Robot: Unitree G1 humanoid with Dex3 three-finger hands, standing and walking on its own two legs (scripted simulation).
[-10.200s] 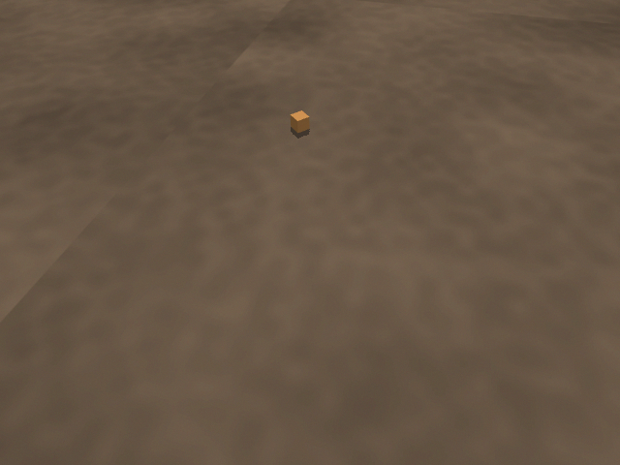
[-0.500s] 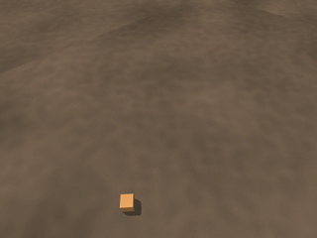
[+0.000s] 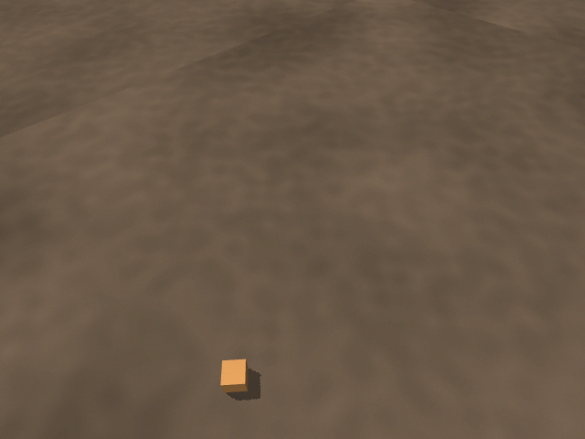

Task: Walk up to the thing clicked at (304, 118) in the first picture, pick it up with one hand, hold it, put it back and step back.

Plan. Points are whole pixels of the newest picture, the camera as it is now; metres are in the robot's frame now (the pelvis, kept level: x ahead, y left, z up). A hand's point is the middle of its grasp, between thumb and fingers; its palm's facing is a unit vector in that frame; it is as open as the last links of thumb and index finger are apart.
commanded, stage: stand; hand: left
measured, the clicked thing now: (234, 375) +0.44 +0.21 -0.74
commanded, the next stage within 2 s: walk up in 0.90 s
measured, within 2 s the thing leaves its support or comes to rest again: neither
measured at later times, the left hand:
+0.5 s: hand out of the picture +0.07 +0.26 -0.16, palm faces -0.03 -0.94 -0.34, open 7.4 cm
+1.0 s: hand out of the picture +0.08 +0.26 -0.16, palm faces +0.00 -0.94 -0.34, open 7.4 cm
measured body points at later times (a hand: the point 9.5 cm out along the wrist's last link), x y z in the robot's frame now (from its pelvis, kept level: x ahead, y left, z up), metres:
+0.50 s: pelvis +0.00 +0.00 +0.00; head +0.01 +0.00 +0.45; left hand +0.07 +0.31 -0.13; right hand +0.08 -0.30 -0.13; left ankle +0.02 +0.13 -0.75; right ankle -0.03 -0.11 -0.75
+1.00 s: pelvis +0.01 +0.00 -0.01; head +0.02 +0.00 +0.44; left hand +0.08 +0.31 -0.14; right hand +0.08 -0.31 -0.13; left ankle +0.02 +0.13 -0.75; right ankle -0.03 -0.11 -0.75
